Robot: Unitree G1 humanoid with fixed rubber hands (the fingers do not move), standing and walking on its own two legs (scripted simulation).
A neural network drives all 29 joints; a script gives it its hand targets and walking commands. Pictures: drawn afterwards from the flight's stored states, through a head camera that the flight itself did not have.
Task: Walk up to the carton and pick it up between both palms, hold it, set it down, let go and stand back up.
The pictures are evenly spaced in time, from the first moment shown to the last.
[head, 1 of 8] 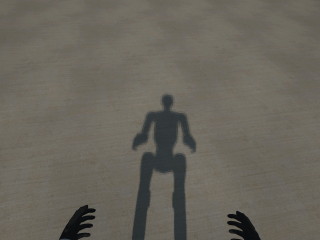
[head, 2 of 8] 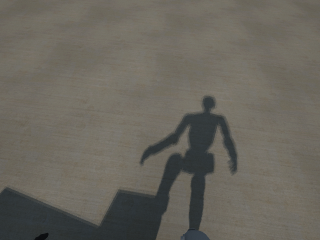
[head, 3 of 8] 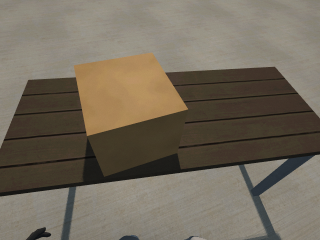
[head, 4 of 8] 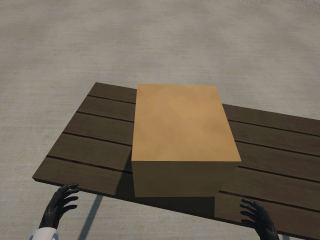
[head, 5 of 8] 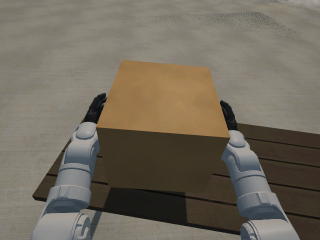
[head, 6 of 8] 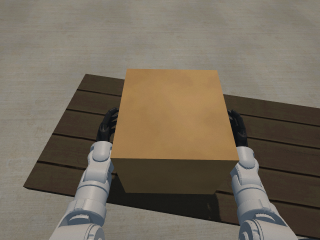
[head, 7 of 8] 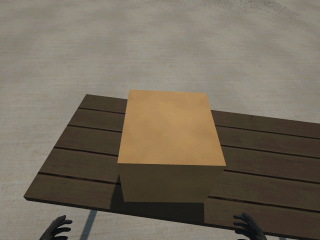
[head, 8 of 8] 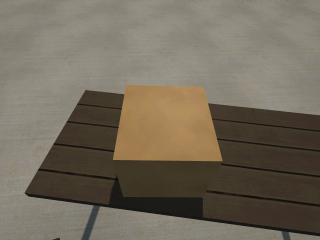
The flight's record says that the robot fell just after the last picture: no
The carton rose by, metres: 0.21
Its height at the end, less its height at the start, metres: +0.00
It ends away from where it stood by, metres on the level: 0.04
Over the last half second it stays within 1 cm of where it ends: yes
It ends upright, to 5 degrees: yes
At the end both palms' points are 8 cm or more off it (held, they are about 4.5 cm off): yes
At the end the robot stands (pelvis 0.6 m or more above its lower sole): yes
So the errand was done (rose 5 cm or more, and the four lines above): yes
